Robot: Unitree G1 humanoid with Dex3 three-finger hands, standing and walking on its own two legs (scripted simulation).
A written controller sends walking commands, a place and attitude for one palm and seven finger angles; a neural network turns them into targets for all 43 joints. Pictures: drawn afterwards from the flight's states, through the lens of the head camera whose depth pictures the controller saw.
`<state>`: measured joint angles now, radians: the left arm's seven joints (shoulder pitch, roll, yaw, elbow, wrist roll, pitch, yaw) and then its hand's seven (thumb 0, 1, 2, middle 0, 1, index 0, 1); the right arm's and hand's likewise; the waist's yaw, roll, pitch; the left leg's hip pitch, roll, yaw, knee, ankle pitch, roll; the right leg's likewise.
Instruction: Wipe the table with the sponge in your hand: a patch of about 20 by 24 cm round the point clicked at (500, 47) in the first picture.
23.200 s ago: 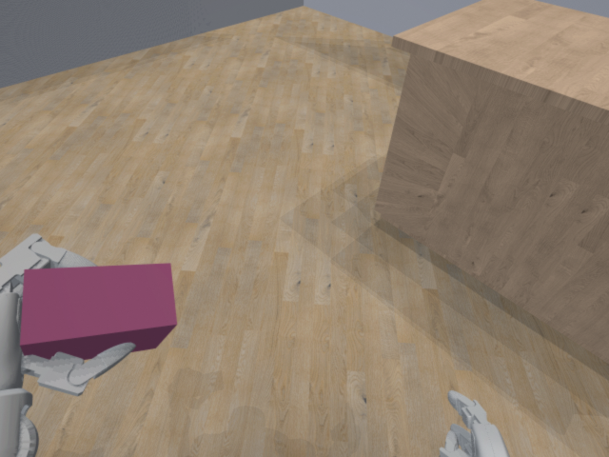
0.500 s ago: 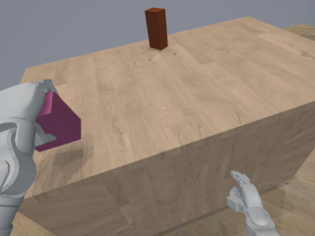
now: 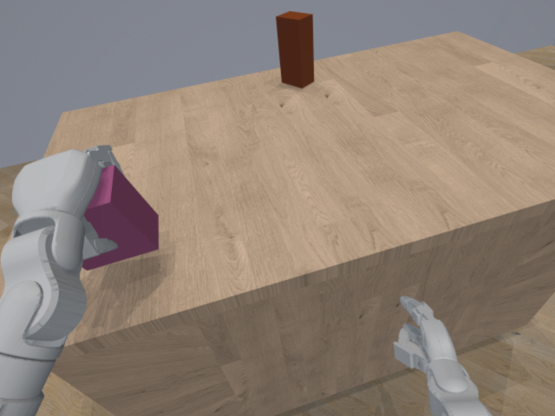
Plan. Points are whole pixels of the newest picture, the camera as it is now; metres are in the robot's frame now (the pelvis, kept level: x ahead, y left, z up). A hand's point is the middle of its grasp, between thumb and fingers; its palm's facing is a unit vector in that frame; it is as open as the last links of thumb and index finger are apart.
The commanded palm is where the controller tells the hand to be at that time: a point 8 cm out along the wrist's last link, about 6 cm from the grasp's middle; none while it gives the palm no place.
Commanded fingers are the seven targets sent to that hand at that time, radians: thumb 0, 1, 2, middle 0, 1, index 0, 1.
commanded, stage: move the sponge above the wiping area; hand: left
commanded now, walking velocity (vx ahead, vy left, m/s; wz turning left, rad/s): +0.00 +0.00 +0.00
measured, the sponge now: (108, 228) +0.28 +0.29 +0.16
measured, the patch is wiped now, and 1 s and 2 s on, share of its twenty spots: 0.00 0.00 0.00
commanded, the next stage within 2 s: lower the sponge onto the table in 1.96 s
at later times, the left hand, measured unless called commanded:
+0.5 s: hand (97, 212) +0.28 +0.30 +0.19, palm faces +0.16 -0.04 -0.99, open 10.1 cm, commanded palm +0.23 +0.29 +0.26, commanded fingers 0.00 0.10 1.30 -1.20 -1.60 -1.20 -1.60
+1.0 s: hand (93, 212) +0.28 +0.30 +0.19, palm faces +0.13 -0.02 -0.99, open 10.1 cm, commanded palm +0.23 +0.29 +0.26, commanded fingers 0.00 0.10 1.30 -1.20 -1.60 -1.20 -1.60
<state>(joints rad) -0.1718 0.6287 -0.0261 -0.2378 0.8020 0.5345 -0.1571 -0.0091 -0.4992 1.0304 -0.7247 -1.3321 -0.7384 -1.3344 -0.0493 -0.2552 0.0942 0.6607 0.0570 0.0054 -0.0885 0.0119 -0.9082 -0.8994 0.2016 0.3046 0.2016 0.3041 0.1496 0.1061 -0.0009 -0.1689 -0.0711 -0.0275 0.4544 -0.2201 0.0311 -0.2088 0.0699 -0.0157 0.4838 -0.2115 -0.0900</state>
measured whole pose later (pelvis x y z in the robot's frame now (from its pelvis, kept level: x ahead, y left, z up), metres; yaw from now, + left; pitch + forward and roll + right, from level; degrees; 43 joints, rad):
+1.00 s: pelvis +0.01 -0.01 +0.00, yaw +0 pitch -3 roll +1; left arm -0.16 0.67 0.01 -0.12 0.82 0.48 -0.19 -0.01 -0.50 1.03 -0.72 -1.33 -0.74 -1.33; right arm 0.00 -0.29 0.07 0.67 0.06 0.01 -0.09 0.01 -0.91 -0.90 0.20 0.30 0.20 0.30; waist 0.13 0.11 0.00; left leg -0.18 -0.05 -0.03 0.48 -0.24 0.02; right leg -0.21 0.09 -0.02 0.49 -0.22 -0.11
